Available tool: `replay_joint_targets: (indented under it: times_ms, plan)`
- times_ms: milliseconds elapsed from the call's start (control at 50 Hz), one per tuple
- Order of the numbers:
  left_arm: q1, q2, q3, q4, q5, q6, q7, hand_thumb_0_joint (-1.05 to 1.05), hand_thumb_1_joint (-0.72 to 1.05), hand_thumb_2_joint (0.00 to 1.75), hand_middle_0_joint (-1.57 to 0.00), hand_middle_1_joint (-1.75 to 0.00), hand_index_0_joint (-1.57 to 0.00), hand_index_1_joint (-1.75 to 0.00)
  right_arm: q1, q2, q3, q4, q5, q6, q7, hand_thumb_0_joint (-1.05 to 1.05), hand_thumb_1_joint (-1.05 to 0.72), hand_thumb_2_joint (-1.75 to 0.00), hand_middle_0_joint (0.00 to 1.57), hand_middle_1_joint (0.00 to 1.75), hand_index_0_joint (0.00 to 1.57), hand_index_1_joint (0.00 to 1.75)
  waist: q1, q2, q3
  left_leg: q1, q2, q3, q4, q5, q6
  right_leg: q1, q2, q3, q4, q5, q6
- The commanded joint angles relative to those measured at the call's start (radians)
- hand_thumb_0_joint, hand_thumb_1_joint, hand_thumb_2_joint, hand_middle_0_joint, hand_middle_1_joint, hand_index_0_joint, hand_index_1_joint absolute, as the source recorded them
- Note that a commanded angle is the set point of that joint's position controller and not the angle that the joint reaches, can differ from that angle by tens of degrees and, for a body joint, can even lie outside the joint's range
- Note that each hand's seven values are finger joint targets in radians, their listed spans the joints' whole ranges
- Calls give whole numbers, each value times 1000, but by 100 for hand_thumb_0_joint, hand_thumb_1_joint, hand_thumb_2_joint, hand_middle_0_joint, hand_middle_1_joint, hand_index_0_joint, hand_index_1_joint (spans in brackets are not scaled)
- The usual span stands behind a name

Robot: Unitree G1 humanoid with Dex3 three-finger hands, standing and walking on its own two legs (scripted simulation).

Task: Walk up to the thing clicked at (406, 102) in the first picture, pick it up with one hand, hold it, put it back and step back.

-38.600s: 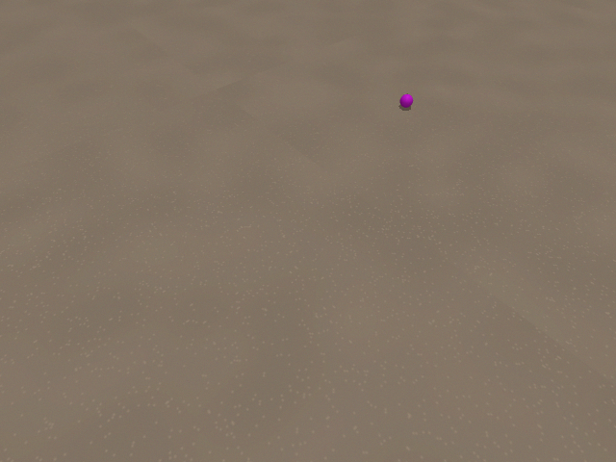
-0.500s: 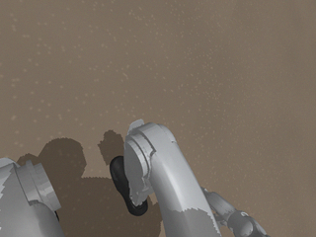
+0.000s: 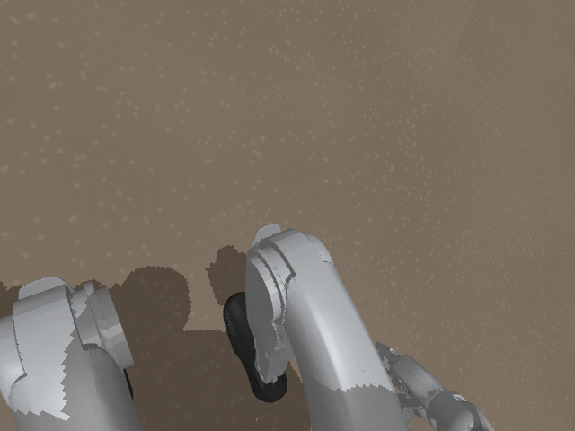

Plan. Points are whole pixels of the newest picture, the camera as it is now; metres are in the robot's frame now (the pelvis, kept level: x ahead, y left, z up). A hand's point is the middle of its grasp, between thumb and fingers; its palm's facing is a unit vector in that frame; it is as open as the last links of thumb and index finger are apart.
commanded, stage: settle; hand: left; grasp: from above
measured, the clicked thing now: out of the picture +0.45 +0.42 -0.22
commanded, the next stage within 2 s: lift in 0.36 s
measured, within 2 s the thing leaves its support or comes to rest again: neither
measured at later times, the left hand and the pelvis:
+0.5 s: hand out of the picture +0.43 +0.40 -0.13, palm faces -0.42 -0.12 -0.90, open 8.7 cm; pelvis +0.00 +0.00 +0.02, yaw +4 degrees
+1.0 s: hand out of the picture +0.37 +0.39 -0.02, palm faces -0.43 -0.18 -0.88, open 8.6 cm; pelvis -0.01 -0.01 +0.08, yaw +8 degrees
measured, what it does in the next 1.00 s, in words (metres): rises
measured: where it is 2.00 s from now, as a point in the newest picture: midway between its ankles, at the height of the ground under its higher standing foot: (195, 396)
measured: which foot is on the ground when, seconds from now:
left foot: down 0.00-1.00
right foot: down 0.00-1.00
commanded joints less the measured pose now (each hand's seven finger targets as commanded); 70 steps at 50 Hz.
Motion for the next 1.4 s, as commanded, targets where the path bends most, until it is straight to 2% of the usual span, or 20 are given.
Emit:
replay_joint_targets:
  times_ms: [0, 160, 200, 220, 280, 360, 460, 520, 580, 660, 740, 800, 860, 900, 1020, 1120, 1220, 1300, 1320, 1380]
  plan:
    - [-263, 240, -5, -179, -35, 21, -25, 0, 68, 58, -94, -74, -101, -68, 180, -301, -132, 0, 36, 19, -15, 0, -90, -90, 20, 30, 20, 30, -16, 585, -671, 561, 36, 90, -290, 210, -4, 254, 18, -62, -201, 244, -85]
    - [-267, 177, -18, -275, -61, 9, -132, 0, 71, 55, -97, -72, -103, -66, 231, -286, -174, -11, 70, 72, -38, 0, -90, -90, 20, 30, 20, 30, 1, 487, -711, 544, 16, 117, -291, 228, 7, 285, 4, -35, -243, 249, -88]
    - [-280, 206, 1, -323, -54, -1, -148, 0, 70, 58, -98, -72, -104, -66, 234, -273, -177, -19, 77, 88, -44, 0, -90, -90, 20, 30, 20, 30, 20, 517, -768, 571, 14, 123, -302, 240, 6, 303, 4, -27, -237, 251, -90]
    - [-292, 217, 14, -356, -56, -5, -151, 0, 73, 58, -99, -72, -105, -66, 231, -278, -187, -24, 81, 96, -52, 0, -90, -90, 20, 30, 20, 30, 34, 519, -784, 588, 12, 122, -305, 243, 5, 288, 1, -28, -240, 249, -91]
    - [-282, 184, 10, -359, -53, -10, -159, 0, 71, 59, -98, -71, -104, -66, 239, -270, -189, -20, 84, 114, -61, 0, -90, -90, 20, 30, 20, 30, 30, 513, -765, 586, 5, 127, -311, 241, 4, 273, -4, -22, -249, 242, -95]
    - [-321, 228, 45, -425, -40, -11, -156, 0, 69, 61, -97, -70, -102, -65, 237, -258, -197, -25, 92, 139, -76, 0, -90, -90, 20, 30, 20, 30, 55, 562, -837, 617, 2, 140, -335, 229, 5, 275, -6, -12, -250, 227, -97]
    - [-321, 208, 33, -412, -42, 3, -165, 0, 66, 54, -97, -75, -104, -68, 245, -242, -208, -23, 98, 156, -90, 0, -93, -91, 20, 30, 20, 30, 54, 519, -823, 597, -1, 156, -356, 190, 15, 283, -7, 3, -282, 197, -95]
    - [-261, 160, 22, -387, -66, 20, -188, 0, 68, 56, -96, -72, -102, -66, 254, -249, -222, -23, 101, 158, -94, 0, -91, -90, 20, 30, 20, 30, 61, 528, -814, 636, -7, 150, -381, 207, 12, 264, -16, 0, -291, 202, -98]
    - [-255, 182, 35, -423, -88, 46, -221, 0, 72, 55, -97, -73, -104, -66, 271, -240, -239, -23, 113, 169, -96, 0, -91, -90, 20, 30, 20, 30, 84, 528, -890, 664, -9, 167, -398, 248, 17, 315, -15, 14, -311, 232, -97]
    - [-186, 149, 30, -470, -123, 63, -272, 0, 74, 55, -100, -71, -106, -64, 279, -233, -261, -31, 127, 184, -103, 0, -90, -90, 20, 30, 20, 30, 100, 481, -884, 663, -13, 171, -437, 219, 22, 337, -19, 27, -345, 204, -99]
    - [-164, 140, 46, -587, -149, 50, -307, 0, 73, 53, -99, -70, -106, -63, 288, -213, -278, -34, 140, 196, -113, 0, -90, -90, 20, 30, 20, 30, 120, 467, -951, 707, -19, 188, -455, 263, 29, 400, -24, 51, -381, 239, -96]
    - [-134, 116, 48, -652, -178, 38, -328, 0, 72, 56, -99, -71, -105, -64, 283, -203, -294, -30, 150, 201, -122, 0, -90, -90, 20, 30, 20, 30, 128, 465, -938, 730, -21, 189, -498, 238, 28, 390, -29, 61, -409, 213, -100]
    - [-112, 110, 56, -712, -192, 28, -337, 0, 67, 57, -94, -74, -101, -67, 279, -176, -306, -29, 163, 204, -131, 0, -91, -90, 20, 30, 20, 30, 152, 446, -998, 766, -20, 203, -532, 225, 37, 444, -28, 86, -447, 216, -91]
    - [-70, 57, 33, -725, -201, 26, -343, 0, 68, 59, -94, -77, -101, -69, 275, -162, -318, -24, 172, 203, -134, 0, -90, -90, 20, 30, 20, 30, 157, 438, -986, 787, -17, 199, -584, 206, 40, 449, -29, 89, -464, 210, -88]
    - [-11, 30, 30, -805, -224, 42, -349, 0, 64, 64, -89, -82, -96, -75, 243, -151, -336, -37, 198, 201, -156, 0, -90, -90, 20, 30, 20, 30, 169, 404, -916, 835, -5, 170, -729, 80, 42, 502, -31, 90, -547, 143, -82]
    - [91, -41, 7, -842, -254, 73, -360, 0, 60, 65, -85, -84, -92, -77, 216, -141, -350, -41, 217, 186, -182, 0, -90, -90, 20, 30, 20, 30, 180, 365, -880, 941, 2, 143, -859, 14, 37, 572, -35, 91, -630, 108, -75]
    - [159, -95, -19, -969, -267, 104, -358, 0, 60, 66, -84, -86, -92, -78, 198, -123, -350, -45, 232, 174, -206, 0, -89, -90, 20, 30, 20, 30, 195, 376, -926, 1115, 2, 148, -972, 113, 29, 722, -39, 101, -737, 182, -70]
    - [220, -125, -25, -992, -273, 126, -349, 0, 56, 67, -82, -86, -89, -79, 183, -105, -351, -23, 238, 162, -222, 0, -89, -90, 20, 30, 20, 30, 194, 361, -858, 1218, 4, 157, -1059, 172, 25, 808, -43, 116, -840, 211, -68]
    - [224, -102, -6, -1013, -269, 129, -344, 0, 54, 69, -82, -86, -88, -79, 178, -106, -352, -22, 242, 159, -226, 0, -90, -90, 20, 30, 20, 30, 208, 353, -870, 1252, 3, 160, -1088, 172, 26, 855, -43, 121, -872, 213, -68]
    - [266, -172, -49, -977, -262, 138, -333, 0, 56, 72, -83, -89, -90, -82, 167, -83, -346, -11, 244, 151, -234, 0, -90, -90, 20, 30, 20, 30, 198, 319, -791, 1296, 0, 174, -1160, 164, 26, 936, -42, 134, -966, 205, -67]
